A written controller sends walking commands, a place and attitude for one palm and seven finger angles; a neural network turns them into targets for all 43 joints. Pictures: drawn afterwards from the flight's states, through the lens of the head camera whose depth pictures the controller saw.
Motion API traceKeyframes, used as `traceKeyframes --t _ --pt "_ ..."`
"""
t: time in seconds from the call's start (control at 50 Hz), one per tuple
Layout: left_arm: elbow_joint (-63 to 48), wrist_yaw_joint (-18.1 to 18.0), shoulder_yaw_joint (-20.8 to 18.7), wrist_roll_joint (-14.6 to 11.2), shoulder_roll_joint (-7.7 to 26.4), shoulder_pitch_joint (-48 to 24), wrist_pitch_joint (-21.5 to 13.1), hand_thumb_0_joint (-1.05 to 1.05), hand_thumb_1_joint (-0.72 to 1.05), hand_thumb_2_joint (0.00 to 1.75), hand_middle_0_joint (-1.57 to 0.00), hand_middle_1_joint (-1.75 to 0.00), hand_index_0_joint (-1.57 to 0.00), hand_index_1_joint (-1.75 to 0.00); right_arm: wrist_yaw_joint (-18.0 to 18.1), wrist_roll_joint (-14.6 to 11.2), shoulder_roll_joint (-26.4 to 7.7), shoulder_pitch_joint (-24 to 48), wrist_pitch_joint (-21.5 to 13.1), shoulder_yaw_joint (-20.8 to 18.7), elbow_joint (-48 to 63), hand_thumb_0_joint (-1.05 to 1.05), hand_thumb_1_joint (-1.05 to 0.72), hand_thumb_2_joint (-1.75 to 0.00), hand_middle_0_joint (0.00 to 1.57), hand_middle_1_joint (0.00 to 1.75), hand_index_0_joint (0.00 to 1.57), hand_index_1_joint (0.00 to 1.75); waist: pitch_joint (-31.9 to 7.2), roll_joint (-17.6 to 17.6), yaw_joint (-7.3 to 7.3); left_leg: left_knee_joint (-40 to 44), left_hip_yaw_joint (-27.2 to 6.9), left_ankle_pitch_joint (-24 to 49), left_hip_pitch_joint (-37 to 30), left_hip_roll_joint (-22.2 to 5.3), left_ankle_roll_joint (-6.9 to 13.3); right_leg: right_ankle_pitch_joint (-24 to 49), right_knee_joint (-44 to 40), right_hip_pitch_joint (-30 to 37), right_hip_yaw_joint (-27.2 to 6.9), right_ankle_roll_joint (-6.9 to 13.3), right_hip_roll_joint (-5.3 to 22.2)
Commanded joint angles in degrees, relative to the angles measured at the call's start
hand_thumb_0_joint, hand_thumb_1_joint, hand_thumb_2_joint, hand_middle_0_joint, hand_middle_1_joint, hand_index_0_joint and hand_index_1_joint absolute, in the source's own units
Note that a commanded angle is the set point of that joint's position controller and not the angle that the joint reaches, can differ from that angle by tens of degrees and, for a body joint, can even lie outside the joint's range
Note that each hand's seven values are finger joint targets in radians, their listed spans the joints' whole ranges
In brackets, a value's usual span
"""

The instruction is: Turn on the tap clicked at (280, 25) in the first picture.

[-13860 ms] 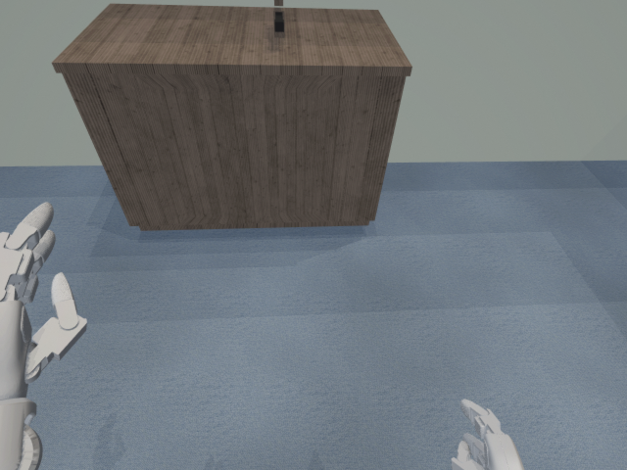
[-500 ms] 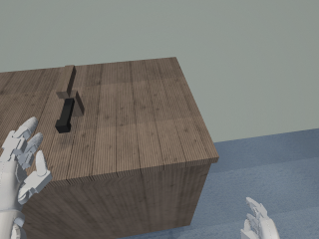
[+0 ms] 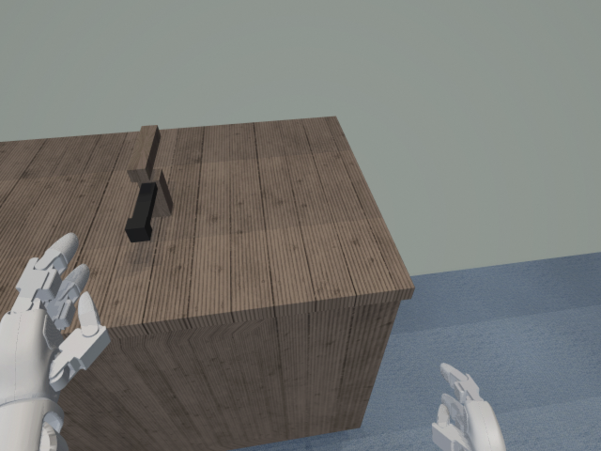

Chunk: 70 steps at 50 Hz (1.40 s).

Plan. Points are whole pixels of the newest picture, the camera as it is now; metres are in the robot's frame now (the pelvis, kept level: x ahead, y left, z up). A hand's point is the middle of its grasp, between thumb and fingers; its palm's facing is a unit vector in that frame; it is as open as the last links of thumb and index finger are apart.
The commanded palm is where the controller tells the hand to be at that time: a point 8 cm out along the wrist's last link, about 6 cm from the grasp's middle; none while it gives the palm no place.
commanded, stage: turn the palm inward beside the body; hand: left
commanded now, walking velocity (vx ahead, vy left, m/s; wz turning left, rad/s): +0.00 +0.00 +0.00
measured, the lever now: (139, 229) +0.38 +0.30 +0.10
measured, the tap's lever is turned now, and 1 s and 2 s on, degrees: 0 0 0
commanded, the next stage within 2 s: reach beside the lever's end, fingers flat in 0.64 s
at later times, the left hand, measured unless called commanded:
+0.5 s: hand (141, 334) +0.19 +0.20 +0.14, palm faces +0.44 -0.89 -0.15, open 7.4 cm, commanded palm +0.14 +0.24 +0.16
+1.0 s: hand (138, 314) +0.22 +0.21 +0.13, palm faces +0.47 -0.87 -0.14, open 7.4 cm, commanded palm +0.17 +0.26 +0.15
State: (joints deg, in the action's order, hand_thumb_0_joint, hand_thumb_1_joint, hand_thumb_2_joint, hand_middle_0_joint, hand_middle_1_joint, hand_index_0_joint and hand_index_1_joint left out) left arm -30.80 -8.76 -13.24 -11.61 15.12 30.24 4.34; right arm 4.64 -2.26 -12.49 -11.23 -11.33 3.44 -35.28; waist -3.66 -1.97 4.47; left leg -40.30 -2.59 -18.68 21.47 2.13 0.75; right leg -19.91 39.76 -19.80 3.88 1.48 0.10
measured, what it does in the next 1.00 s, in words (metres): stands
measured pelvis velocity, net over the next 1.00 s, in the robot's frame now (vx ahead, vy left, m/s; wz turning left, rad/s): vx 0.03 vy -0.03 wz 0.01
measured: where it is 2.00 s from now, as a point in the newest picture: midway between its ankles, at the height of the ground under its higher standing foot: outside the picture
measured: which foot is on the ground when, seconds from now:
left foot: down 0.00-1.00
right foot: down 0.00-1.00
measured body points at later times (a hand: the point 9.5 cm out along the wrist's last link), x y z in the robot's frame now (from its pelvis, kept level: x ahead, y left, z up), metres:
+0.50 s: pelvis +0.01 -0.03 +0.00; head -0.01 -0.06 +0.45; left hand +0.16 +0.24 +0.15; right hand +0.21 -0.25 -0.07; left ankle +0.03 +0.11 -0.72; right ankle +0.01 -0.10 -0.72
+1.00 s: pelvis +0.03 -0.03 +0.00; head +0.02 -0.05 +0.45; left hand +0.18 +0.26 +0.14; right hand +0.23 -0.25 -0.07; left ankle +0.03 +0.11 -0.72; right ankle +0.01 -0.10 -0.72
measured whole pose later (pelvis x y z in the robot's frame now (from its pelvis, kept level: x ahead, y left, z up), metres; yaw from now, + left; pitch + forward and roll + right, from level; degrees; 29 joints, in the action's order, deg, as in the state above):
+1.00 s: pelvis +0.03 -0.03 +0.00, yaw +1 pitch +2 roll +0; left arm -25.4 -8.2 -14.7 -14.2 13.4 28.3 4.9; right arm 5.5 -2.6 -14.1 -12.3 -12.5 1.7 -36.5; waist -4.3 -2.8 4.3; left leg -39.0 -4.2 -20.2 20.4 0.8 -1.2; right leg -22.1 39.0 -18.7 5.4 3.6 -1.3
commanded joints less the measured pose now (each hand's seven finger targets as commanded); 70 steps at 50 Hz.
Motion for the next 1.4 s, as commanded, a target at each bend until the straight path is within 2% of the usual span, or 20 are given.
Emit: traceKeyframes --t 0.0,0.1,0.12,0.14,0.22,0.24,0.32,0.4,0.56,0.64,0.78,0.84,0.9,1.08,1.12,1.2,1.22,1.24,1.32,1.38 --pt "-12.49 -0.46 -3.71 -1.14 6.24 -3.66 -2.56 0.0 0.9 0.9 -0.2 -0.3 -0.2 -0.3 0.67 -0.6 -7.23 8.95 -3.48 -2.69 10.28 0.0 -0.9 -0.9 0.2 0.3 0.2 0.3 -1.46 -0.51 -0.14 9.14 -2.1 -2.25 -0.79 -1.9 0.13 -2.15 -8.34 -1.84 0.28 -0.29 0.26" --pt "-13.6 -1.37 -4.18 -1.3 7.19 -4.33 -2.08 0.0 0.9 0.9 -0.2 -0.3 -0.2 -0.3 0.94 -0.58 -7.29 9.09 -4.23 -2.7 10.21 0.0 -0.9 -0.9 0.2 0.3 0.2 0.3 -1.4 1.04 -0.32 8.27 -1.51 -3.86 -0.46 -1.32 0.84 -5.03 -9.86 -2.06 -0.62 -0.68 0.5" --pt "-13.9 -1.86 -5.32 -0.83 8.28 -4.41 -2.26 0.0 0.9 0.9 -0.2 -0.3 -0.2 -0.3 1.0 -0.74 -7.08 9.43 -4.34 -2.57 9.74 0.0 -0.9 -0.9 0.2 0.3 0.2 0.3 -0.48 -0.58 -0.06 8.34 -1.48 -4.15 -0.39 -1.25 0.71 -5.38 -10.2 -2.2 -0.9 -0.57 0.5" --pt "-14.44 -1.97 -4.05 -1.22 6.63 -4.93 -2.58 0.0 0.9 0.9 -0.2 -0.3 -0.2 -0.3 0.89 -0.68 -6.86 9.1 -4.56 -2.59 10.07 0.0 -0.9 -0.9 0.2 0.3 0.2 0.3 -0.71 0.43 -0.43 8.08 -1.36 -3.81 -0.38 -1.15 0.82 -5.41 -10.23 -2.11 -0.95 -0.64 0.68" --pt "-13.06 -2.29 -5.93 -1.84 7.97 -3.56 -2.69 0.0 0.9 0.9 -0.2 -0.3 -0.2 -0.3 0.8 -0.64 -7.21 8.82 -5.3 -2.81 8.99 0.0 -0.9 -0.9 0.2 0.3 0.2 0.3 -1.38 -0.13 -0.08 6.53 -0.83 -1.25 -0.49 -1.04 0.93 -4.2 -11.01 -1.55 -1.67 -0.7 0.93" --pt "-13.59 -1.92 -3.76 -2.2 5.7 -3.79 -2.74 0.0 0.9 0.9 -0.2 -0.3 -0.2 -0.3 0.72 -0.61 -7.03 8.73 -5.37 -2.83 9.49 0.0 -0.9 -0.9 0.2 0.3 0.2 0.3 -1.64 0.64 -0.51 6.35 -0.67 -0.43 -0.52 -1.0 1.03 -3.48 -10.9 -1.3 -1.76 -0.75 1.13" --pt "-12.07 -1.4 -4.89 -1.89 7.36 -2.6 -1.86 0.0 0.9 0.9 -0.2 -0.3 -0.2 -0.3 0.65 -0.84 -7.39 8.37 -5.58 -2.89 9.0 0.0 -0.9 -0.9 0.2 0.3 0.2 0.3 -0.27 0.19 -0.06 5.82 -0.45 0.81 -0.18 -1.03 1.13 -2.68 -11.68 -1.09 -2.5 -0.76 1.35" --pt "-12.46 -0.7 -4.51 -2.82 6.8 -2.9 -1.46 0.0 0.9 0.9 -0.2 -0.3 -0.2 -0.3 0.85 -0.64 -7.61 7.94 -5.74 -3.36 9.58 0.0 -0.9 -0.9 0.2 0.3 0.2 0.3 -2.29 4.13 -0.41 4.36 0.03 3.63 -0.33 -1.12 1.43 0.32 -12.11 0.26 -3.85 -1.56 1.98" --pt "-12.91 -1.14 -5.34 -2.19 6.79 -2.14 -3.11 0.0 0.9 0.9 -0.2 -0.3 -0.2 -0.3 0.45 -0.39 -7.39 6.17 -5.57 -3.54 9.39 0.0 -0.9 -0.9 0.2 0.3 0.2 0.3 -4.91 0.77 -0.14 3.42 0.45 9.44 -1.68 -0.93 1.3 12.09 -9.47 2.32 -3.39 -1.72 2.3" --pt "-12.86 -0.54 -4.01 -2.16 5.33 -2.09 -3.45 0.0 0.9 0.9 -0.2 -0.3 -0.2 -0.3 0.5 -0.41 -7.3 5.91 -5.37 -3.62 9.4 0.0 -0.9 -0.9 0.2 0.3 0.2 0.3 -5.38 2.22 -0.56 3.32 0.7 10.81 -2.29 -0.88 1.4 15.55 -8.93 2.82 -3.02 -1.95 2.35" --pt "-9.26 0.35 -6.69 -2.79 6.53 -2.06 -2.7 0.0 0.9 0.9 -0.2 -0.3 -0.2 -0.3 0.91 -0.59 -7.69 5.52 -4.48 -4.0 9.15 0.0 -0.9 -0.9 0.2 0.3 0.2 0.3 -4.9 4.82 -0.25 3.76 0.76 12.47 -1.9 -1.04 1.3 19.61 -8.61 3.91 -2.79 -2.1 2.23" --pt "-9.48 0.01 -6.52 -2.44 6.48 -5.36 -3.02 0.0 0.9 0.9 -0.2 -0.3 -0.2 -0.3 1.12 -0.7 -7.33 5.63 -4.21 -3.95 8.86 0.0 -0.9 -0.9 0.2 0.3 0.2 0.3 -4.51 1.1 -0.57 4.22 0.87 12.42 -3.14 -0.95 1.2 17.02 -8.82 2.86 -2.46 -1.59 1.91" --pt "-7.96 0.19 -7.01 -2.52 7.16 -6.89 -3.95 0.0 0.9 0.9 -0.2 -0.3 -0.2 -0.3 1.19 -0.52 -7.77 5.4 -4.55 -4.09 8.49 0.0 -0.9 -0.9 0.2 0.3 0.2 0.3 -5.2 2.64 -0.69 4.23 0.45 12.81 -3.03 -0.96 1.24 17.22 -8.67 3.14 -2.4 -1.58 1.73" --pt "-2.99 0.25 -5.81 -2.04 6.97 -13.67 -4.08 0.0 0.9 0.9 -0.2 -0.3 -0.2 -0.3 1.72 -0.56 -7.87 6.81 -4.29 -3.64 7.84 0.0 -0.9 -0.9 0.2 0.3 0.2 0.3 -3.93 0.22 -1.24 6.14 -0.1 8.95 -2.98 -0.84 1.03 9.32 -9.79 1.58 -1.98 -0.89 1.13" --pt "-1.09 -0.42 -8.26 -1.69 9.03 -14.79 -3.55 0.0 0.9 0.9 -0.2 -0.3 -0.2 -0.3 2.02 -0.55 -7.84 7.45 -3.77 -3.68 7.1 0.0 -0.9 -0.9 0.2 0.3 0.2 0.3 -4.25 0.35 -0.88 6.41 0.02 8.76 -3.16 -0.82 0.97 8.72 -10.19 2.01 -2.09 -0.85 1.01" --pt "-0.89 -0.52 -6.28 -1.67 7.23 -16.33 -3.34 0.0 0.9 0.9 -0.2 -0.29 -0.2 -0.29 1.7 -0.33 -7.93 7.3 -3.39 -3.73 7.88 0.0 -0.9 -0.9 0.2 0.3 0.2 0.3 -6.27 0.49 -1.0 6.88 -0.03 10.4 -4.02 -0.94 0.74 10.34 -9.49 2.78 -1.6 -0.71 0.82" --pt "0.22 -1.15 -8.39 -1.16 8.99 -16.19 -3.41 0.0 0.9 0.9 -0.2 -0.29 -0.2 -0.29 1.73 -0.51 -7.81 7.41 -3.11 -3.67 7.25 0.0 -0.9 -0.9 0.2 0.3 0.2 0.3 -5.45 -0.07 -0.62 7.31 -0.18 10.16 -3.85 -1.1 0.53 9.54 -9.57 2.83 -1.37 -0.48 0.63" --pt "-0.49 -1.09 -5.58 -1.18 6.5 -18.31 -3.68 0.0 0.9 0.9 -0.19 -0.29 -0.19 -0.29 1.61 -0.35 -7.66 7.49 -3.04 -3.56 7.73 0.0 -0.9 -0.9 0.2 0.3 0.2 0.3 -5.78 0.2 -1.35 7.49 -0.21 10.25 -4.3 -1.06 0.52 9.67 -9.31 2.48 -1.19 -0.54 0.7" --pt "2.8 -2.06 -8.52 -0.69 9.28 -19.55 -3.59 0.0 0.9 0.9 -0.19 -0.28 -0.19 -0.28 1.66 -0.34 -7.9 8.01 -2.3 -3.58 6.94 0.0 -0.9 -0.9 0.2 0.3 0.2 0.3 -4.32 0.18 -0.97 8.15 -0.32 8.76 -3.48 -1.23 0.39 7.59 -10.02 2.2 -1.34 -0.36 0.39" --pt "3.94 -1.89 -6.87 -0.67 8.17 -22.14 -3.66 0.0 0.9 0.9 -0.19 -0.27 -0.19 -0.27 1.59 -0.25 -7.99 8.14 -1.83 -3.66 7.21 0.0 -0.9 -0.9 0.2 0.3 0.2 0.3 -5.08 -0.28 -1.64 8.19 -0.16 8.55 -3.88 -1.22 0.41 7.12 -10.17 1.86 -1.47 -0.37 0.37"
